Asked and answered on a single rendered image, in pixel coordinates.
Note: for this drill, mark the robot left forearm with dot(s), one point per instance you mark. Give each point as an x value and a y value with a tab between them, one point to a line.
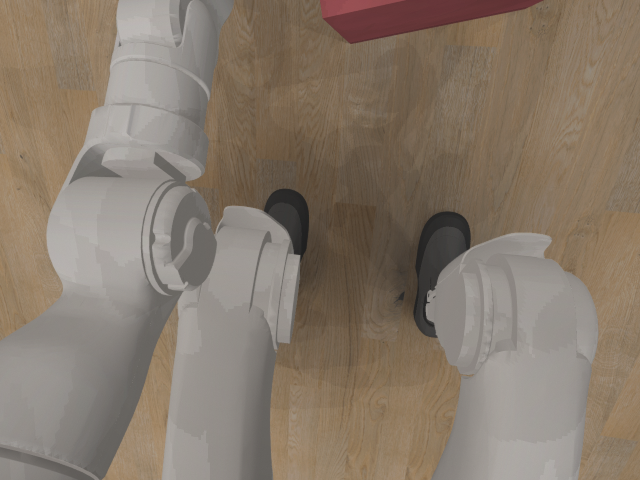
161	73

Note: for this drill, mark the robot left upper arm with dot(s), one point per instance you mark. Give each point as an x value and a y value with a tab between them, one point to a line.
125	249

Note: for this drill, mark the right robot thigh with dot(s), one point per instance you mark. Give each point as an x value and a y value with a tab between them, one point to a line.
512	323

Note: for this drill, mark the carton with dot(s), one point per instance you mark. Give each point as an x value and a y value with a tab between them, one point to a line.
364	20

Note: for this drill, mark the robot right shin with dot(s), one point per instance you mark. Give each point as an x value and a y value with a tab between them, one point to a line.
524	244

